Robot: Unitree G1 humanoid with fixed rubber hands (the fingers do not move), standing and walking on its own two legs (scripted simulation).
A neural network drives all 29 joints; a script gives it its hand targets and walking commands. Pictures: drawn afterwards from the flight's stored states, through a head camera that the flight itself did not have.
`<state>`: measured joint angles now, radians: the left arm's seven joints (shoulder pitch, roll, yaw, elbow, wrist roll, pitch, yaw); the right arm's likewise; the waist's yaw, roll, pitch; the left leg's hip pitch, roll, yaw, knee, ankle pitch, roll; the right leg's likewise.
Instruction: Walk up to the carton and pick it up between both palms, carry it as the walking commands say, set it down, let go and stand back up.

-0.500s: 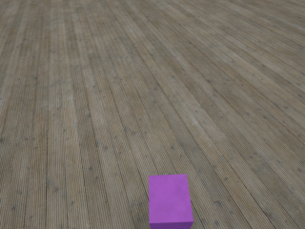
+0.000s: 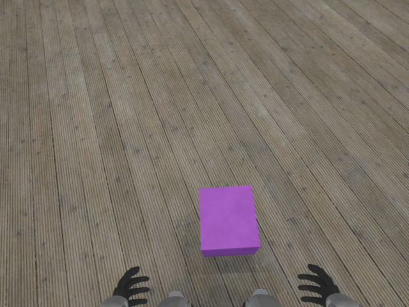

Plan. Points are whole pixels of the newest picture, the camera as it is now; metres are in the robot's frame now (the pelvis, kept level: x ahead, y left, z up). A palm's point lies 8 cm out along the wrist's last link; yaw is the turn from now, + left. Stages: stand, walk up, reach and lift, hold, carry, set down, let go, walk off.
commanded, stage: reach and lift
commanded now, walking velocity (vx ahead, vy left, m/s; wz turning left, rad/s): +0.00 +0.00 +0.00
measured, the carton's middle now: (226, 221) +0.45 -0.05 -0.64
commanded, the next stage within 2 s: none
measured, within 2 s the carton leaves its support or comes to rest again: neither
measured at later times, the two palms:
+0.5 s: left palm (130, 247) +0.26 +0.20 -0.14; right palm (318, 239) +0.27 -0.23 -0.14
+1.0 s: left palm (148, 192) +0.41 +0.18 -0.18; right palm (303, 186) +0.42 -0.24 -0.18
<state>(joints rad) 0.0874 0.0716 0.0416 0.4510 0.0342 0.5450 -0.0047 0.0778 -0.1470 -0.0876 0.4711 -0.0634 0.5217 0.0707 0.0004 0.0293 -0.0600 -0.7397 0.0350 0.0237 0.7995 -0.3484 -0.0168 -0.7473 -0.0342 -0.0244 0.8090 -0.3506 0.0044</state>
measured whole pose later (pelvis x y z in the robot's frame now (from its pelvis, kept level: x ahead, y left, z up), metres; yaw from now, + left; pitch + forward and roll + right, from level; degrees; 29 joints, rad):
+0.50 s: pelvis -0.07 -0.02 -0.05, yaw +0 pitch +19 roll +1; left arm -0.52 0.20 0.14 0.61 0.01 0.52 -0.01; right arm -0.55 -0.21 -0.16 0.62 -0.01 0.51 0.01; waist 0.01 0.00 0.09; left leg -1.05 0.05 0.00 1.04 -0.33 -0.04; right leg -1.06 -0.02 -0.03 1.06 -0.34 -0.02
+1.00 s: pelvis -0.07 -0.01 -0.08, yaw +1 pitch +41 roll +2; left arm -0.97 0.22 0.25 0.79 -0.07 0.24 0.07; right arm -1.04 -0.34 -0.26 0.90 0.03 0.21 0.04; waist 0.00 0.01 -0.02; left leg -1.48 0.04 0.02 1.07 -0.30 -0.02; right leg -1.50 -0.03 -0.01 1.09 -0.30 -0.01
